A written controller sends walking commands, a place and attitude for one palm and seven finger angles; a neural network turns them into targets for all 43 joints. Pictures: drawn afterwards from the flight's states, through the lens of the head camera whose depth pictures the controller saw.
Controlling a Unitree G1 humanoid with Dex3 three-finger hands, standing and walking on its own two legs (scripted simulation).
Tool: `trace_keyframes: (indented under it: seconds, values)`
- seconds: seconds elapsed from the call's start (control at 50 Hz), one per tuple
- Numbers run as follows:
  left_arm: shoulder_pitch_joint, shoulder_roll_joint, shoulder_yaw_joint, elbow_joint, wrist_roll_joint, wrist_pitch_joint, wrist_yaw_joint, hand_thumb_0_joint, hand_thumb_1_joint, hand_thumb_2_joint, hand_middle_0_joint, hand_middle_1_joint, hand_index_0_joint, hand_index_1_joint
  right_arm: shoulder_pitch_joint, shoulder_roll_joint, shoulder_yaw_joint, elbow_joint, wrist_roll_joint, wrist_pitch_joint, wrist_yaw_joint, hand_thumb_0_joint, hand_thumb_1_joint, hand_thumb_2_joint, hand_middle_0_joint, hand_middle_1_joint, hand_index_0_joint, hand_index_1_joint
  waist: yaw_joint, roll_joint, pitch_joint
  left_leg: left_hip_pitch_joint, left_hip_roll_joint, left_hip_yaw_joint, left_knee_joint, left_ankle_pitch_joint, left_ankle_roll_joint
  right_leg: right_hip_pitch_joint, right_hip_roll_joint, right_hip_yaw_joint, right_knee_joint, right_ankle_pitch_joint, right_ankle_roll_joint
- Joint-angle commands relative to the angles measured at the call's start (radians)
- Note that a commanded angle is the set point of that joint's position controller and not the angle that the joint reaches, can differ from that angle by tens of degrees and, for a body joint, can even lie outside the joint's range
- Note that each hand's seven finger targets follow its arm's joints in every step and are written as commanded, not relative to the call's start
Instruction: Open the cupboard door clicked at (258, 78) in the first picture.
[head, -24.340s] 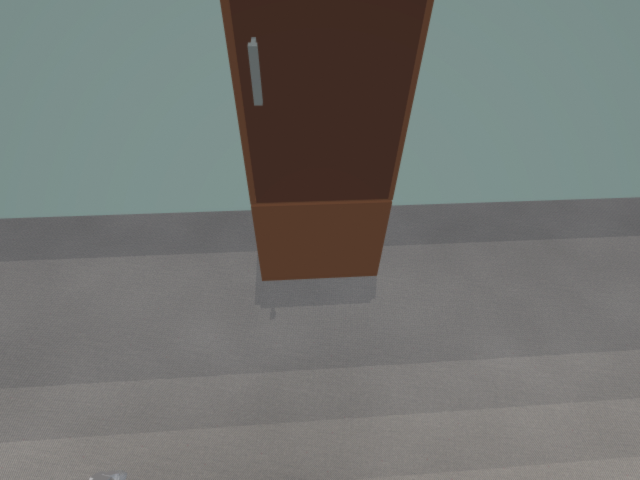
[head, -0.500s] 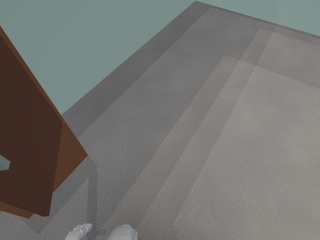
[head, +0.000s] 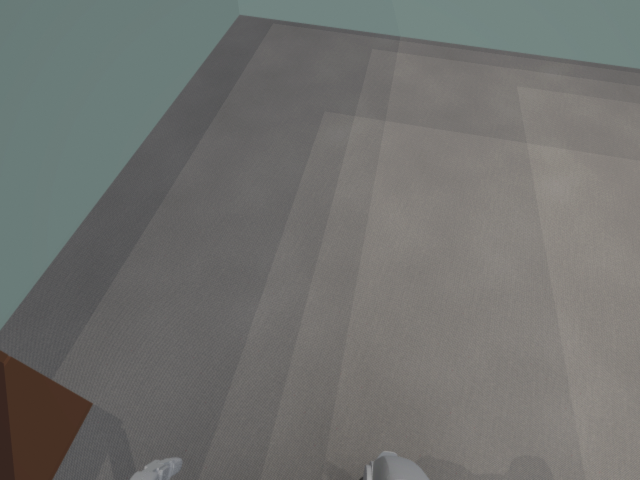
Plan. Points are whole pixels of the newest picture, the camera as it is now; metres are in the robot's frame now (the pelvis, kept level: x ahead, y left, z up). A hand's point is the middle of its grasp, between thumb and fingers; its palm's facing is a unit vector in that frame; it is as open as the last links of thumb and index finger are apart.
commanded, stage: walk to a spot facing it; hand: left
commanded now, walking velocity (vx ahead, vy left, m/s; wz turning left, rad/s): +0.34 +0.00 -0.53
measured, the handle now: out of the picture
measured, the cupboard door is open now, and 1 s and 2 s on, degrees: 42 42 42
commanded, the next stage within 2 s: turn to face it in 1.24 s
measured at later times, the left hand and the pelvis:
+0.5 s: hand (225, 420) +0.23 +0.15 -0.18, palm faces -0.09 -0.98 -0.17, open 7.3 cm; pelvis +0.22 -0.03 -0.01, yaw -10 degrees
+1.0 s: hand (322, 209) +0.66 +0.00 -0.18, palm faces -0.41 -0.89 -0.20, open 7.4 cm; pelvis +0.46 -0.12 -0.02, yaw -23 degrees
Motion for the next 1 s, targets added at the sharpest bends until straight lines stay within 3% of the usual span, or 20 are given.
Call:
trace_keyframes:
  seconds: [0.0, 0.02, 0.04, 0.06, 0.08, 0.12, 0.18, 0.4, 0.46, 0.48, 0.5, 0.52, 0.58, 0.66, 0.82, 0.88, 0.92, 0.94, 0.96, 0.98]
  values:
    - [-0.054, 0.045, 0.011, -0.107, -0.007, -0.057, 0.001, 0.0, 0.9, 0.9, -0.2, -0.3, -0.2, -0.3, 0.024, -0.184, -0.042, -0.036, -0.002, -0.009, 0.002, 0.0, -0.9, -0.9, 0.2, 0.3, 0.2, 0.3, 0.042, 0.154, -0.017, -0.028, 0.25, -0.103, -0.033, 0.396, 0.106, 0.132, 0.055, -0.067, -0.134, -0.031, -0.054]
    - [0.089, 0.072, 0.022, -0.057, -0.007, -0.067, 0.006, 0.0, 0.9, 0.9, -0.2, -0.3, -0.2, -0.3, -0.012, -0.191, -0.039, -0.043, 0.004, -0.008, 0.005, 0.0, -0.9, -0.9, 0.2, 0.3, 0.2, 0.3, 0.115, 0.093, -0.082, -0.113, 0.203, -0.047, 0.161, 0.49, 0.077, 0.355, 0.1, -0.099, -0.207, 0.016, -0.079]
    - [0.282, 0.158, 0.045, -0.004, -0.005, -0.079, 0.018, 0.0, 0.9, 0.9, -0.2, -0.3, -0.2, -0.3, -0.062, -0.166, -0.034, -0.07, 0.024, -0.012, 0.02, 0.0, -0.9, -0.9, 0.2, 0.3, 0.2, 0.3, 0.211, -0.062, -0.177, -0.314, 0.137, 0.016, 0.421, 0.431, 0.036, 0.641, -0.011, 0.06, -0.296, -0.05, -0.132]
    - [0.411, 0.282, 0.08, 0.031, -0.016, -0.086, 0.04, 0.0, 0.9, 0.9, -0.2, -0.3, -0.2, -0.3, -0.119, -0.097, -0.019, -0.127, 0.04, -0.014, 0.023, 0.0, -0.9, -0.9, 0.2, 0.3, 0.2, 0.3, 0.255, -0.32, -0.227, -0.649, -0.034, -0.036, 0.755, -0.246, -0.026, 0.828, -0.311, 0.592, -0.448, -0.052, -0.258]
    - [0.373, 0.314, 0.076, 0.026, -0.034, -0.079, 0.056, 0.0, 0.9, 0.9, -0.2, -0.3, -0.2, -0.3, -0.181, -0.134, -0.03, -0.139, 0.032, -0.006, 0.019, 0.0, -0.9, -0.9, 0.2, 0.3, 0.2, 0.3, 0.227, -0.268, -0.177, -0.73, -0.019, -0.215, 0.912, -0.256, -0.01, 0.708, -0.369, 0.729, -0.543, -0.148, -0.299]
    - [0.155, 0.201, 0.04, -0.035, -0.027, -0.076, 0.062, 0.0, 0.9, 0.9, -0.2, -0.3, -0.2, -0.3, -0.202, -0.122, -0.043, -0.111, 0.021, 0.002, 0.02, 0.0, -0.9, -0.9, 0.2, 0.3, 0.2, 0.3, 0.112, -0.13, -0.017, -0.682, 0.043, -0.298, 0.894, -0.033, -0.01, 0.394, -0.284, 0.541, -0.593, -0.294, -0.229]
    - [0.074, 0.129, 0.021, -0.051, -0.014, -0.098, 0.064, 0.0, 0.9, 0.9, -0.2, -0.3, -0.2, -0.3, -0.102, -0.077, -0.04, -0.049, 0.007, 0.026, 0.024, 0.0, -0.9, -0.9, 0.2, 0.3, 0.2, 0.3, 0.026, -0.082, -0.019, -0.504, 0.038, -0.273, 0.711, 0.061, -0.034, 0.238, -0.167, 0.307, -0.608, -0.056, -0.19]
    - [0.22, 0.131, 0.021, 0.045, -0.018, -0.124, 0.059, 0.0, 0.9, 0.9, -0.2, -0.3, -0.2, -0.3, -0.353, -0.058, -0.035, -0.141, 0.019, -0.015, 0.038, 0.0, -0.9, -0.9, 0.2, 0.3, 0.2, 0.3, 0.084, -0.113, -0.026, -0.488, -0.052, -0.232, 0.264, 0.106, -0.016, 0.467, -0.143, 0.275, -0.487, 0.443, -0.192]
    - [0.18, 0.138, 0.023, 0.047, -0.026, -0.124, 0.064, 0.0, 0.9, 0.9, -0.2, -0.3, -0.2, -0.3, -0.184, -0.096, -0.044, -0.082, 0.014, -0.031, 0.021, 0.0, -0.9, -0.9, 0.2, 0.3, 0.2, 0.3, -0.016, -0.057, -0.099, -0.152, -0.106, -0.183, 0.071, 0.183, 0.013, 0.381, -0.089, 0.217, -0.283, 0.626, -0.142]
    - [0.18, 0.112, 0.022, 0.039, -0.031, -0.125, 0.062, 0.0, 0.9, 0.9, -0.2, -0.3, -0.2, -0.3, -0.037, -0.159, -0.059, -0.038, 0.005, -0.037, 0.01, 0.0, -0.9, -0.9, 0.2, 0.3, 0.2, 0.3, -0.073, 0.024, -0.192, 0.121, -0.012, -0.288, 0.043, 0.199, 0.05, 0.222, -0.037, 0.194, -0.089, 0.511, -0.103]
    - [0.238, 0.06, 0.015, 0.026, -0.04, -0.124, 0.051, 0.0, 0.9, 0.9, -0.2, -0.3, -0.2, -0.3, 0.084, -0.283, -0.087, -0.018, -0.016, -0.042, 0.002, 0.0, -0.9, -0.9, 0.2, 0.3, 0.2, 0.3, -0.096, 0.277, -0.32, 0.365, 0.286, -0.659, -0.002, 0.211, 0.173, -0.034, 0.1, 0.057, 0.254, 0.078, -0.052]
    - [0.185, 0.071, 0.009, 0.007, -0.027, -0.135, 0.052, 0.0, 0.9, 0.9, -0.2, -0.3, -0.2, -0.3, 0.12, -0.275, -0.078, -0.006, -0.006, -0.029, -0.003, 0.0, -0.9, -0.9, 0.2, 0.3, 0.2, 0.3, -0.108, 0.32, -0.311, 0.34, 0.386, -0.799, -0.106, 0.242, 0.23, -0.135, 0.113, 0.121, 0.493, -0.218, -0.056]
    - [0.078, 0.044, 0.009, 0.008, -0.014, -0.115, 0.035, 0.0, 0.9, 0.9, -0.2, -0.3, -0.2, -0.3, -0.053, -0.133, -0.041, -0.041, -0.001, -0.041, -0.005, 0.0, -0.9, -0.9, 0.2, 0.3, 0.2, 0.3, -0.014, 0.104, -0.036, -0.003, 0.297, -0.545, -0.165, 0.293, 0.178, -0.195, -0.024, 0.151, 0.593, -0.01, -0.036]
    - [0.127, -0.01, -0.002, 0.024, -0.006, -0.072, 0.024, 0.0, 0.9, 0.9, -0.2, -0.3, -0.2, -0.3, -0.058, -0.098, -0.028, -0.01, 0.012, -0.056, -0.006, 0.0, -0.9, -0.9, 0.2, 0.3, 0.2, 0.3, 0.047, 0.127, -0.045, -0.033, 0.192, -0.257, -0.192, 0.461, 0.128, -0.155, -0.039, 0.104, 0.415, 0.086, -0.013]
    - [-0.068, -0.019, -0.014, -0.03, -0.007, -0.071, 0.017, 0.0, 0.9, 0.9, -0.2, -0.3, -0.2, -0.3, 0.057, -0.112, -0.023, 0.052, 0.002, -0.037, 0.003, 0.0, -0.9, -0.9, 0.2, 0.3, 0.2, 0.3, 0.005, 0.125, 0.046, -0.001, 0.184, -0.127, -0.205, 0.522, 0.124, -0.077, -0.008, -0.019, -0.024, 0.166, -0.043]
    - [-0.029, 0.013, -0.01, -0.02, -0.01, -0.081, 0.023, 0.0, 0.9, 0.9, -0.2, -0.3, -0.2, -0.3, 0.074, -0.136, -0.021, 0.073, 0.003, -0.028, 0.003, 0.0, -0.9, -0.9, 0.2, 0.3, 0.2, 0.3, 0.043, 0.135, 0.008, 0.049, 0.199, -0.1, -0.082, 0.838, 0.112, 0.059, 0.053, -0.066, -0.089, 0.082, -0.089]
    - [0.22, 0.062, 0.008, 0.055, -0.009, -0.099, 0.031, 0.0, 0.9, 0.9, -0.2, -0.3, -0.2, -0.3, 0.016, -0.161, -0.02, 0.069, 0.014, -0.026, 0.003, 0.0, -0.9, -0.9, 0.2, 0.3, 0.2, 0.3, 0.169, 0.108, -0.117, -0.025, 0.157, -0.066, 0.215, 0.94, 0.07, 0.401, 0.097, -0.08, -0.205, 0.119, -0.125]
    - [0.394, 0.152, 0.033, 0.106, -0.005, -0.109, 0.045, 0.0, 0.9, 0.9, -0.2, -0.3, -0.2, -0.3, -0.005, -0.14, -0.02, 0.051, 0.03, -0.03, 0.017, 0.0, -0.9, -0.9, 0.2, 0.3, 0.2, 0.3, 0.245, -0.039, -0.223, -0.23, 0.082, -0.029, 0.488, 0.685, 0.041, 0.663, -0.048, 0.107, -0.266, 0.09, -0.174]
    - [0.458, 0.249, 0.058, 0.129, -0.015, -0.108, 0.059, 0.0, 0.9, 0.9, -0.2, -0.3, -0.2, -0.3, 0.007, -0.062, -0.016, 0.023, 0.044, -0.037, 0.013, 0.0, -0.9, -0.9, 0.2, 0.3, 0.2, 0.3, 0.229, -0.266, -0.291, -0.544, -0.09, -0.081, 0.844, -0.199, -0.009, 0.859, -0.349, 0.613, -0.391, 0.186, -0.311]
    - [0.398, 0.269, 0.054, 0.114, -0.034, -0.105, 0.065, 0.0, 0.9, 0.9, -0.2, -0.3, -0.2, -0.3, -0.064, -0.087, -0.024, 0.011, 0.042, -0.029, 0.015, 0.0, -0.9, -0.9, 0.2, 0.3, 0.2, 0.3, 0.216, -0.201, -0.24, -0.621, -0.051, -0.235, 0.985, -0.208, 0.015, 0.746, -0.382, 0.667, -0.485, 0.099, -0.331]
